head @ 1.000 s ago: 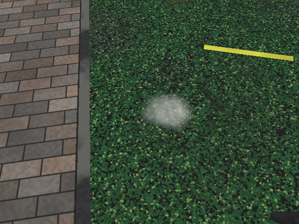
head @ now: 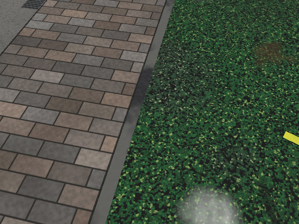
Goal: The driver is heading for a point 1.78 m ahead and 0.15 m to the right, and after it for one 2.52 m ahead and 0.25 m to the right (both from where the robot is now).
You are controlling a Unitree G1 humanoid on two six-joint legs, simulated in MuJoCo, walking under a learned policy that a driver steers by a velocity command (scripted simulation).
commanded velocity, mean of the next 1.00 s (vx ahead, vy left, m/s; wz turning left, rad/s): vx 0.50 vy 0.00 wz -0.07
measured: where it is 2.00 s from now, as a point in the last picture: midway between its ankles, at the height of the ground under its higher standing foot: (191, 106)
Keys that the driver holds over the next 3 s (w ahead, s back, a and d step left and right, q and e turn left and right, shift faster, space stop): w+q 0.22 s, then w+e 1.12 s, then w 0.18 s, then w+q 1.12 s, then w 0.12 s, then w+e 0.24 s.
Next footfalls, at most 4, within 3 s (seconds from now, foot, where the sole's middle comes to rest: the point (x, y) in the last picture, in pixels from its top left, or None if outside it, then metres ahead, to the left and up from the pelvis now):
0.14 left None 0.25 0.14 -0.78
0.70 right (178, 197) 0.59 -0.04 -0.78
1.16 left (144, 140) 0.88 0.15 -0.78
1.66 right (212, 122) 1.03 -0.21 -0.78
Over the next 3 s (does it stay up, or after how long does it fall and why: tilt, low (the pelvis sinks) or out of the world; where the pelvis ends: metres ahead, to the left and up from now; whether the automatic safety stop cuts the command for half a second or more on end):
stays up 1.65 -0.14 0.00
